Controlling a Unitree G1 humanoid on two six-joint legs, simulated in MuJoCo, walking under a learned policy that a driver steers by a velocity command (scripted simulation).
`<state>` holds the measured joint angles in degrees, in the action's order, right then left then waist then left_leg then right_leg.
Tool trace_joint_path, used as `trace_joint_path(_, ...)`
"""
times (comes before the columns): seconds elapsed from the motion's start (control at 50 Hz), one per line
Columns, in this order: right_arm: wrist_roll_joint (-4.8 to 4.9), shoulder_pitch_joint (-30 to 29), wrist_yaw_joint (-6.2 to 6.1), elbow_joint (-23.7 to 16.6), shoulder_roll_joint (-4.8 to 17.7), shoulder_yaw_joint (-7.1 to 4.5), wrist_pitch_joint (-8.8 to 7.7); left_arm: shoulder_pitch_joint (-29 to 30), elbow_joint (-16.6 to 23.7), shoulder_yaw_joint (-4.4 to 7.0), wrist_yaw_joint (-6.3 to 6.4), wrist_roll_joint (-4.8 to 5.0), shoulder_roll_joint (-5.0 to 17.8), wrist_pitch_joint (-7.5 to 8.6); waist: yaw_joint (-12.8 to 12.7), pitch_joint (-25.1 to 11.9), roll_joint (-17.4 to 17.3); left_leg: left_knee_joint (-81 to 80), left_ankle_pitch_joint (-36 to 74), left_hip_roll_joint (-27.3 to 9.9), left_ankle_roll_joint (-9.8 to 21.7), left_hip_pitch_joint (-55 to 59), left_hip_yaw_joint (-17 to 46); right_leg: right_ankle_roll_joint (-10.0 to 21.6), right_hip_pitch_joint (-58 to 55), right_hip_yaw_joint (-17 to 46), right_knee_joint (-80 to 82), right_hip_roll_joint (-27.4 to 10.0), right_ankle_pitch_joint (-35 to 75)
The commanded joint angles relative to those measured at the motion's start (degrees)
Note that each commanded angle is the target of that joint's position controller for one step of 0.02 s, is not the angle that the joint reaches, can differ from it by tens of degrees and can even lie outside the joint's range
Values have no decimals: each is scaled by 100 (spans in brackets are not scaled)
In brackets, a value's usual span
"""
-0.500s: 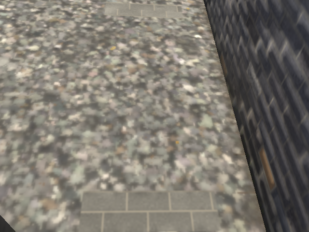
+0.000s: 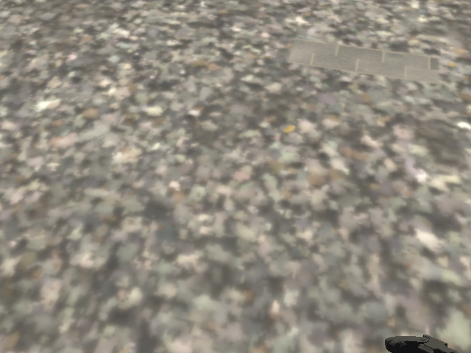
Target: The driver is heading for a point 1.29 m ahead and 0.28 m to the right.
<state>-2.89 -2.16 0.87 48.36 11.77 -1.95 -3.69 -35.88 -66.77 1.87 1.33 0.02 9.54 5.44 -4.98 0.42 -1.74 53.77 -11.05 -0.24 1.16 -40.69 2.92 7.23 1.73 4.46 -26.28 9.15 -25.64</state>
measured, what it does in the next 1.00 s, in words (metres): goes down, turning right: left foot, then right foot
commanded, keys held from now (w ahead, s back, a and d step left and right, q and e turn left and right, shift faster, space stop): w+e+shift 0.46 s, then w+shift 0.12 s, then w+q+shift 0.42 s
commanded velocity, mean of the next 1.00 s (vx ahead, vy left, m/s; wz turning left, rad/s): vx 1.00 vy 0.00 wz -0.33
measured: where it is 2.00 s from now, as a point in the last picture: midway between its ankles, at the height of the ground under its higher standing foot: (372, 110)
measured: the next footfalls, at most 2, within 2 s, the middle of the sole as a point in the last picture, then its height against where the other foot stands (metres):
left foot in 0.12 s outside the picture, level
right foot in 0.50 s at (361, 299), level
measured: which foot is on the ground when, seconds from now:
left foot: up 0.00-0.10, down 0.12-0.50, up 0.52-0.96, down 0.98-1.00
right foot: down 0.00-0.10, up 0.12-0.48, down 0.50-0.98, up 1.00-1.00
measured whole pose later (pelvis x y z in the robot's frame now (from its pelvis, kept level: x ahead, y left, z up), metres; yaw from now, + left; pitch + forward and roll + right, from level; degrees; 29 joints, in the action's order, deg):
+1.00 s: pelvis +0.97 -0.32 -0.02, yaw -20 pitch +1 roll +0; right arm -0.9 2.9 3.5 43.9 14.8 -1.6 -3.3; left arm -27.7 -53.6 2.3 3.2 -3.0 15.1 3.8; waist -0.1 1.4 -1.7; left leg 33.3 -4.4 8.0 13.2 -30.0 -6.7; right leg 0.0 -9.4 -10.3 -43.7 0.7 -19.0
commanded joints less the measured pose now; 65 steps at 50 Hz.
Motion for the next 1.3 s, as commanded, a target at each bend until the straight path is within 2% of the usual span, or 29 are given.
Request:
trace_joint_path(0.02, 168, -379, -30, -655, 20, 119, -28, 875, 815, -19, -45, 163, 577, 234, 692, 526, 402, -1054, 934, 399, -122, 2274, -680, 577, 2120, 1609, 1451, -1649, 5774)
trace_joint_path(0.04, 155, -81, -33, -574, 90, 100, -74, 706, 790, -61, -124, 137, 450, 249, 774, 313, 177, -1347, 1244, 536, -34, 3131, -725, 330, 2214, 1326, 1077, -1347, 6296)
trace_joint_path(0.08, 129, 1594, -145, -193, 694, -112, -68, 819, 884, 106, -171, 188, 1124, 282, 1708, -533, 484, -1784, 1219, 473, 187, 5222, -406, 68, 2451, 1285, -806, -1110, 6968)
trace_joint_path(0.1, 89, 2539, -205, 7, 1053, -253, -67, 935, 1021, 109, -192, 152, 1099, 292, 2121, -1126, 491, -1879, 550, -187, 295, 6094, 226, -4, 2675, 1081, -2362, -874, 5960)
trace_joint_path(0.12, -49, 2858, -270, 75, 1402, -316, -70, 748, 1218, -34, -182, 130, 311, 261, 1848, -1737, -373, -2039, 26, -1857, 675, 6575, 1932, 128, 2908, 651, -4393, -544, 508)
trace_joint_path(0.14, -104, 2832, -254, -12, 1606, -381, -175, 314, 1412, 97, -142, 282, 674, 92, 1417, -2254, -785, -2897, -1221, -2806, 1303, 6687, 4321, 148, 3637, 126, -5929, -431, 22)
trace_joint_path(0.18, 70, 1684, -272, -71, 674, -239, -302, 1163, 1599, 111, -161, -93, 569, -178, 1173, -296, 19, -3773, -2324, -2245, 1222, 5098, 3350, 272, 4757, 1, -5687, -1023, 779)
trace_joint_path(0.28, 356, 1924, -303, 625, 90, -99, -591, 2196, 2220, 226, -326, -224, 256, -545, 458, 668, -372, -4316, 443, -1656, 596, 3795, 549, -127, 4724, 18, -4556, -1639, 797)
trace_joint_path(0.4, 283, 1441, -274, 457, 785, -157, -659, 2726, 2715, 227, -808, -234, 509, -465, -76, 721, -15, -4479, 2862, -978, 173, 2074, -1881, 79, 1892, -1253, -1923, -1011, 3717)
trace_joint_path(0.48, 257, 1583, -211, 175, 1656, -316, -489, 344, 2070, 539, -490, -272, 1353, -451, -1212, -756, -272, -414, 5921, -1301, 314, 2546, -1569, 441, -853, -1362, -1644, -251, 2090)
trace_joint_path(0.5, 202, 1718, -155, 252, 1340, -250, -448, 177, 1890, 662, -354, -271, 1711, -502, -1156, -727, 270, 1963, 1987, -630, 187, 1611, -1434, 690, -1593, -517, -1193, -572, 1639)
trace_joint_path(0.52, 43, 2001, -55, 85, 310, 41, -498, 528, 2029, 620, -263, -325, 2054, -531, -498, -766, 1595, 4543, -2131, -49, 168, 340, -1091, 935, -1655, 1051, -1439, -1633, 2258)
trace_joint_path(0.54, 167, 2490, -11, -491, 730, 12, -513, 667, 2328, 697, -252, -314, 2531, -503, -101, -2360, 1798, 4585, -1646, 117, 130, -480, 98, 1832, -2651, 3858, 386, -2672, 411)
trace_joint_path(0.56, 114, 1809, -32, -498, 1092, -38, -540, 806, 2240, 658, -192, -291, 2141, -448, -232, -1421, 756, 4059, -990, -124, 77, -879, 133, 1614, -1891, 4262, 1347, -2551, -766)
trace_joint_path(0.6, 33, 1415, -51, -499, 1048, 20, -417, 1380, 2208, 567, -123, -287, 1801, -231, 204, -388, -245, 3028, -524, -597, 170, -229, 157, 1149, -164, 3130, 1393, -2307, -308)
trace_joint_path(0.72, 190, 530, 202, -677, 616, 104, 2, 949, 1814, 269, -96, -50, 1159, 318, 251, 719, -46, 410, 677, -719, 266, -49, 120, 92, 626, 221, 2184, -1755, 3633)
trace_joint_path(0.88, 71, -136, 411, -894, 449, 122, -6, 684, 1580, 127, 136, -36, 1315, 331, 430, 325, 708, -1929, 2460, 442, 768, 1107, -1229, -782, -706, -1695, 2156, -1765, 7542)
trace_joint_path(0.96, 191, 2654, 279, -72, 1364, -296, 122, 1670, 1935, 336, 338, -348, 1943, -118, 2016, -843, 1124, -1766, 377, 887, 1294, 3579, -945, -807, -445, -1589, -2176, -2235, 9628)
trace_joint_path(0.98, 214, 3514, 173, 159, 1480, -450, 131, 2278, 2132, 355, 274, -352, 1871, -180, 2464, -860, 611, -2556, 303, 470, 1660, 4462, -227, -684, 525, -1547, -4763, -1598, 6496)
trace_joint_path(1.0, 265, 3086, 68, 161, 1641, -488, 171, 2546, 2530, 23, 101, -473, 703, 1, 1566, -346, -778, -1657, 1797, -246, 1619, 4981, 1141, -550, 2844, -1176, -6571, -615, 91)
trace_joint_path(1.02, 61, 2619, 48, -268, 2273, -676, 231, 1518, 3055, -30, 67, -60, 647, 129, 881, -1835, -1579, -2852, 480, -1351, 3006, 6614, 4284, -653, 4402, 88, -7719, -464, -503)
trace_joint_path(1.04, 130, 2407, 15, -476, 1887, -656, 209, 1631, 2885, -25, 66, -164, 1094, 250, 957, -1714, 23, -3752, -740, -1305, 2689, 6266, 4661, -416, 4351, 463, -6909, -880, 339)
trace_joint_path(1.06, 171, 2359, 8, -399, 1453, -552, 191, 2014, 2870, 30, 72, -148, 1299, 278, 818, -648, 786, -4000, -1005, -1088, 2344, 5167, 4211, -426, 4317, 345, -6345, -986, 595)
trace_joint_path(1.1, 195, 2291, 18, -297, 1216, -404, -25, 2251, 2944, -73, 172, -332, 1079, 82, 357, 126, 1448, -4020, -55, -600, 1817, 3772, 3393, -553, 4009, 282, -5626, -1265, 401)
trace_joint_path(1.14, 327, 2319, 18, -205, 1276, -334, -200, 2262, 3060, -112, 137, -378, 1030, -188, 109, 538, 1228, -3967, 2556, -394, 1281, 2704, 2599, -755, 3536, -14, -4687, -1469, 496)
trace_joint_path(1.2, 370, 2955, -4, 76, 1268, -296, -314, 3060, 3329, -190, 31, -267, 897, -268, 582, 401, 488, -3696, 6204, 332, 445, 2450, 1233, -869, 2895, -823, -3026, -1119, 1604)
trace_joint_path(1.22, 391, 3099, -21, 171, 1189, -274, -298, 3180, 3331, -244, 14, -219, 787, -259, 733, 277, 175, -3619, 6400, 537, 174, 2569, 979, -812, 2640, -955, -2276, -973, 2249)
trace_joint_path(1.24, 720, 2943, -203, 140, 884, -271, -195, 3826, 3516, -129, -48, -186, 919, 61, 906, 217, -119, -3442, 5412, 700, 85, 2369, 977, -849, 2293, -803, -1494, -767, 2708)
trace_joint_path(1.3, 645, 3535, -374, 329, 960, -252, -136, 3900, 3323, -32, -165, -181, 889, 341, 1247, -81, -486, -3281, 4748, 502, 33, 3202, 1213, -676, 1603, -1001, -56, -114, 4534)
